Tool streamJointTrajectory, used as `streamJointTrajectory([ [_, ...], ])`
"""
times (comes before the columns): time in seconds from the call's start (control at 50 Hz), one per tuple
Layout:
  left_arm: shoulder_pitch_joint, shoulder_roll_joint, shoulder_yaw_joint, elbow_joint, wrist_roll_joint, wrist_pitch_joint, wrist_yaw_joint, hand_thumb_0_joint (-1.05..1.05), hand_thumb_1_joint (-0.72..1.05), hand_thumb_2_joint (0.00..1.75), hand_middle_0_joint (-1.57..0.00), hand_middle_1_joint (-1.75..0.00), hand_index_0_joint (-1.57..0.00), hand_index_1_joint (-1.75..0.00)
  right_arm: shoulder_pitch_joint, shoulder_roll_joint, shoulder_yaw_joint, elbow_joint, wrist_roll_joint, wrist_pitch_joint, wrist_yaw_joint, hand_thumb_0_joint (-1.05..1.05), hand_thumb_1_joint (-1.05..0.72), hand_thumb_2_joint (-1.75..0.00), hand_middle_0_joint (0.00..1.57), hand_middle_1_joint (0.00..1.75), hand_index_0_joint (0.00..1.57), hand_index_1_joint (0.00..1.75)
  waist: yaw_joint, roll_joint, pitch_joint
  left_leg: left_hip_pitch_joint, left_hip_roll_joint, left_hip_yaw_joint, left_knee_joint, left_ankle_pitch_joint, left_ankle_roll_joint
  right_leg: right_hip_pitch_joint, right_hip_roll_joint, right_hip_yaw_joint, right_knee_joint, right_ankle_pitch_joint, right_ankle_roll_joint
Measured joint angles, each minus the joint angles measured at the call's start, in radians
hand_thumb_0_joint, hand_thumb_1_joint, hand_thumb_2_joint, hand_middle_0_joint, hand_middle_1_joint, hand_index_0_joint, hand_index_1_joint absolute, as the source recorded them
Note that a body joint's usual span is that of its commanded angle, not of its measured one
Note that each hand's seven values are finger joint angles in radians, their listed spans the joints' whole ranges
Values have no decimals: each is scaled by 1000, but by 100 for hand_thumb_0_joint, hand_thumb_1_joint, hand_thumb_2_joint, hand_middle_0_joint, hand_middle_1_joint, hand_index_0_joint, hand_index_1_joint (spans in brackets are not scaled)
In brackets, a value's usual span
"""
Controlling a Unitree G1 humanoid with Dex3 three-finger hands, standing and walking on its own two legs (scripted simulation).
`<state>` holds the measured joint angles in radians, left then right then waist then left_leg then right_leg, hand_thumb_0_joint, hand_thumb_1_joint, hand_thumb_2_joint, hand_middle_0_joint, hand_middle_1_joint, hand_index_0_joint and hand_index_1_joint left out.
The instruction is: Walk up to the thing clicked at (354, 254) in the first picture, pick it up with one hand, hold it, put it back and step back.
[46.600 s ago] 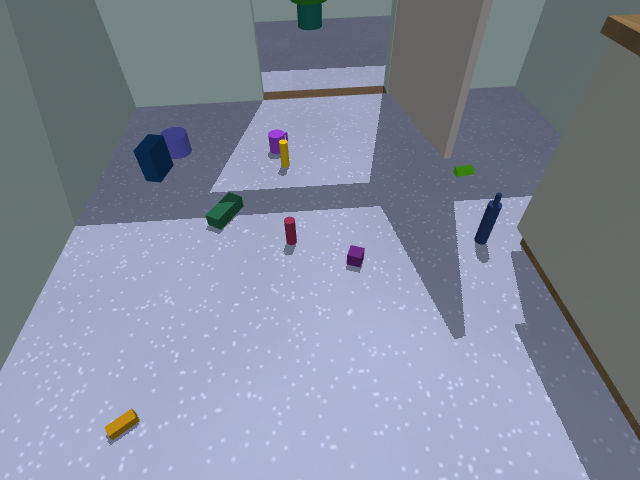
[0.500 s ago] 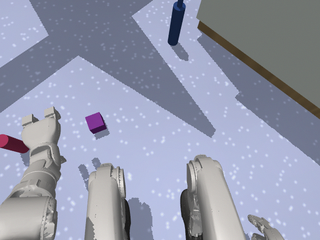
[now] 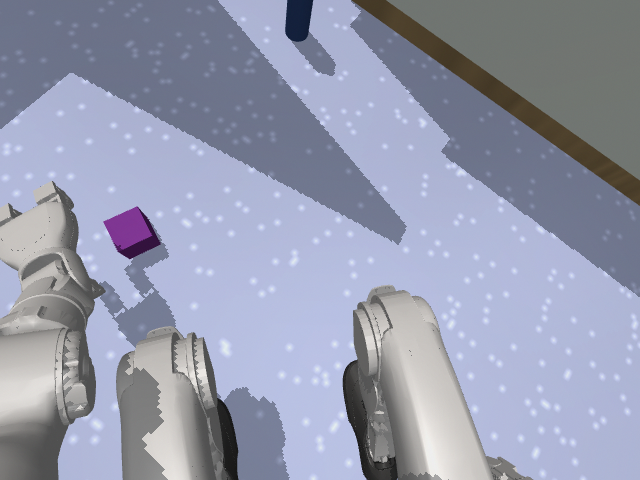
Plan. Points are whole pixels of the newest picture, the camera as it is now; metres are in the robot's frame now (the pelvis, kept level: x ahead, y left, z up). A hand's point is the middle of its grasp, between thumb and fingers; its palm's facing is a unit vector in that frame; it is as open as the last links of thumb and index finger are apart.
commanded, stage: rise first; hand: left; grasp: from above
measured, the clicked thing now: (133, 233) +0.51 +0.25 -0.32
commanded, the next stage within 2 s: none
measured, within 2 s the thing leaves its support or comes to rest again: neither
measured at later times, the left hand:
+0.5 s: hand (88, 246) +0.46 +0.27 -0.21, palm faces -0.37 -0.23 -0.90, open 13.9 cm
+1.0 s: hand (93, 241) +0.48 +0.27 -0.22, palm faces -0.38 -0.22 -0.90, open 13.8 cm
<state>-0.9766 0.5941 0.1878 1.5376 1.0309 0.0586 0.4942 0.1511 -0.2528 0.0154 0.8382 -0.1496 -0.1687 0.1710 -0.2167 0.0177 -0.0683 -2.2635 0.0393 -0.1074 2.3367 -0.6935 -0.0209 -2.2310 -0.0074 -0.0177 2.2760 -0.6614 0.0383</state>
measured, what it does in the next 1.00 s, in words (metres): stands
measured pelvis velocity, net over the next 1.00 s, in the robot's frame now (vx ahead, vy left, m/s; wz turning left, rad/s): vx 0.00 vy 0.00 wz -0.06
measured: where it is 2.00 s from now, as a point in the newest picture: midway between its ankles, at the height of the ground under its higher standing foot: (300, 464)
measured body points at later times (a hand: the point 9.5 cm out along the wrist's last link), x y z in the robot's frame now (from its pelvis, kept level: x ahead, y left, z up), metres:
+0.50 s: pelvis +0.00 +0.00 -0.02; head +0.26 +0.04 +0.34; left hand +0.48 +0.28 -0.16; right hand +0.04 -0.27 -0.14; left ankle +0.08 +0.13 -0.32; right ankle +0.10 -0.13 -0.32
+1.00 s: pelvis +0.00 +0.00 -0.03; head +0.26 +0.05 +0.33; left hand +0.49 +0.28 -0.17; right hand +0.02 -0.27 -0.13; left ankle +0.08 +0.13 -0.32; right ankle +0.10 -0.13 -0.31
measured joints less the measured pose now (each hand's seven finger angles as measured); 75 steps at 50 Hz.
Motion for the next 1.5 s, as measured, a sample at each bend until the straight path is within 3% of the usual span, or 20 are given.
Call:
streamJointTrajectory([
  [0.32,-41,37,18,29,37,-31,18,0,-51,98,-10,-106,-12,-103,-14,-27,14,-19,-15,2,38,0,-91,-90,20,30,20,30,-16,-14,41,-47,-1,-25,67,-17,-10,-47,7,-15,58,-8,-3],
  [0.58,-78,70,28,71,30,-15,32,0,-50,96,-10,-106,-12,-103,-15,-31,35,-27,-25,2,60,0,-91,-90,20,30,20,30,-33,-22,62,-63,2,-41,95,-25,-10,-58,14,-27,71,-7,1],
  [1.22,-112,168,24,123,71,-46,29,0,-46,92,-17,-97,-18,-96,11,-55,89,-57,-34,-6,87,0,-92,-90,20,30,20,30,-80,-40,95,-93,-5,-65,140,-19,-1,-67,19,-44,92,4,12],
  [1.5,-97,177,21,81,58,-45,10,0,-44,90,-20,-94,-20,-94,15,-52,90,-66,-31,-4,96,0,-92,-90,20,30,20,30,-72,-37,98,-92,-7,-67,139,-25,-3,-65,17,-46,92,-3,12],
])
